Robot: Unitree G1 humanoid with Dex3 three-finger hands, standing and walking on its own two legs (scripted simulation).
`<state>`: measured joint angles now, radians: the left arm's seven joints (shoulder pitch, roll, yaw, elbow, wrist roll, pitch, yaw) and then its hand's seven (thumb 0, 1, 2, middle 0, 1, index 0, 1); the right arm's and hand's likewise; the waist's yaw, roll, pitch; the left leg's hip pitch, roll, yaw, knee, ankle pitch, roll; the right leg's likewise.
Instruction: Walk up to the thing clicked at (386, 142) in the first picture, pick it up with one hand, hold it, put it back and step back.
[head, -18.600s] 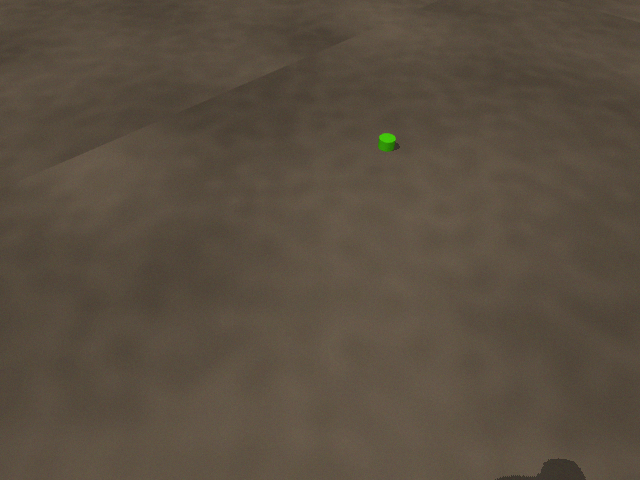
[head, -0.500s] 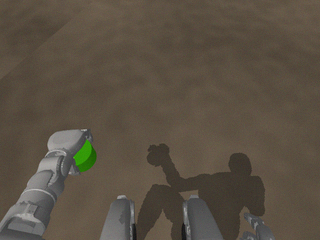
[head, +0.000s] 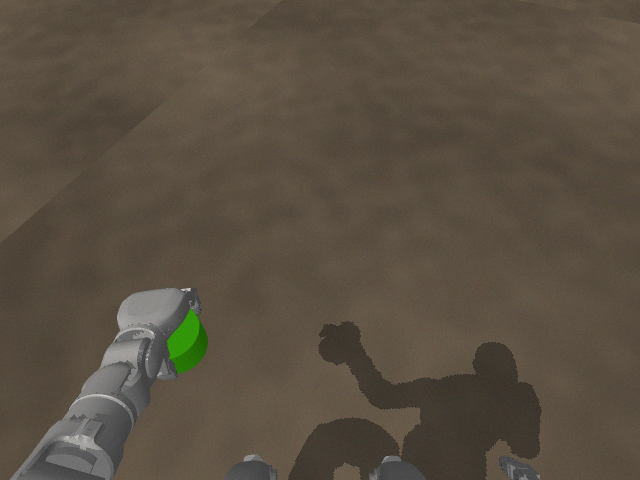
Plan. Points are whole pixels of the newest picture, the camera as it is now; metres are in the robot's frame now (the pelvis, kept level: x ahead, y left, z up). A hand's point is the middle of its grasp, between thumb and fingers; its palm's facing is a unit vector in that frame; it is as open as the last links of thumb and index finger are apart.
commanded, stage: hold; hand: left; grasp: from above
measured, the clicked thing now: (174, 339) +0.33 +0.22 -0.11
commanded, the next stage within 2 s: crouch in 2.00 s
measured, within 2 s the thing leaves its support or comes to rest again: neither
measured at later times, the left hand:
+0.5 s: hand (160, 317) +0.33 +0.22 -0.03, palm faces -0.46 -0.05 -0.89, open 10.8 cm
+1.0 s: hand (158, 324) +0.31 +0.21 -0.01, palm faces -0.45 -0.05 -0.89, open 10.8 cm
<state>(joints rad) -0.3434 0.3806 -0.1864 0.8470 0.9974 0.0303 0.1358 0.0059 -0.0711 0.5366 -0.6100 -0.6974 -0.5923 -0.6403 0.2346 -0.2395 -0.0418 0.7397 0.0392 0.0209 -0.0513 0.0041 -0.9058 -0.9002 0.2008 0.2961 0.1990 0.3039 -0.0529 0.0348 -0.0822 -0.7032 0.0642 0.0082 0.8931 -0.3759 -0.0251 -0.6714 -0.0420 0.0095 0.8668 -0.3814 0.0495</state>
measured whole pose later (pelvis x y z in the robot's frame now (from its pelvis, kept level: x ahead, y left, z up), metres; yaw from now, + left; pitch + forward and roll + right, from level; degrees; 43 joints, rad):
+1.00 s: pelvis +0.02 -0.01 +0.04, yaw -1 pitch +3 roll +0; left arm -0.25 0.38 -0.21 0.69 0.99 0.02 0.00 0.00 -0.06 0.54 -0.58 -0.72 -0.57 -0.66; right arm 0.20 -0.25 -0.04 0.68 0.06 0.10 -0.05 0.01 -0.91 -0.90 0.20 0.30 0.20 0.30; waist -0.01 0.05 -0.04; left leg -0.35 0.06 0.04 0.57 -0.26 -0.03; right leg -0.35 -0.05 0.02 0.59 -0.29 0.04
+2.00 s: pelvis +0.01 -0.01 +0.04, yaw -1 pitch +0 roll +0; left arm -0.23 0.39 -0.22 0.62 0.99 0.02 -0.03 0.00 -0.07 0.58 -0.57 -0.74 -0.55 -0.68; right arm 0.17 -0.25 -0.03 0.69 0.07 0.09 -0.06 0.01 -0.91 -0.90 0.20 0.30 0.20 0.30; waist 0.01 0.05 0.00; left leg -0.27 0.05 0.05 0.48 -0.22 -0.03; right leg -0.28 -0.05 0.03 0.51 -0.24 0.04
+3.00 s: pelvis -0.04 +0.01 -0.17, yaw -1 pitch +32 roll -3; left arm -0.72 0.44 -0.05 1.25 1.18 -0.04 0.36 0.00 -0.07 0.54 -0.60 -0.70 -0.59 -0.65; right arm 0.24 -0.22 -0.06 0.76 -0.05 0.00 -0.01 0.00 -0.91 -0.90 0.20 0.30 0.20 0.30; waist -0.16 0.05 -0.19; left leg -1.63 0.06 -0.05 1.65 -0.59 -0.02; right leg -1.58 -0.03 0.02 1.61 -0.60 0.06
